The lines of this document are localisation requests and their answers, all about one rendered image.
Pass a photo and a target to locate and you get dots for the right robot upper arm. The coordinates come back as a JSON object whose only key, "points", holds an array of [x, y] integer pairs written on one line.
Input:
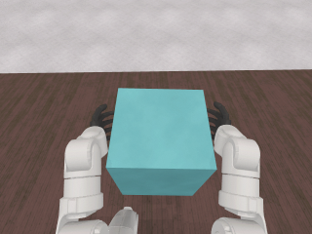
{"points": [[230, 225]]}

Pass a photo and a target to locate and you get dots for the robot left hand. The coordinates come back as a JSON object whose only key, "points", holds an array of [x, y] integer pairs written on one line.
{"points": [[98, 117]]}

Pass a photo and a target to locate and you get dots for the robot left forearm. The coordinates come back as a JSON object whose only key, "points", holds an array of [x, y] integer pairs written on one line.
{"points": [[82, 194]]}

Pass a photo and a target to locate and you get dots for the robot right forearm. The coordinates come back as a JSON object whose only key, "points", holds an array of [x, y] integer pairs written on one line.
{"points": [[240, 166]]}

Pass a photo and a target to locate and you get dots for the carton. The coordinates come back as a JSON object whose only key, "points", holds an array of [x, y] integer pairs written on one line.
{"points": [[161, 142]]}

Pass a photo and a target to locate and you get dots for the robot left thigh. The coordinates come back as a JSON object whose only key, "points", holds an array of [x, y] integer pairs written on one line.
{"points": [[124, 222]]}

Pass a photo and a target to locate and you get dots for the left robot upper arm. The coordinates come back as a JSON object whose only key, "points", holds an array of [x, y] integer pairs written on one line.
{"points": [[94, 226]]}

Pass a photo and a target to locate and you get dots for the robot right hand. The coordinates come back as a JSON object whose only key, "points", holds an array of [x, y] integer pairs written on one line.
{"points": [[222, 118]]}

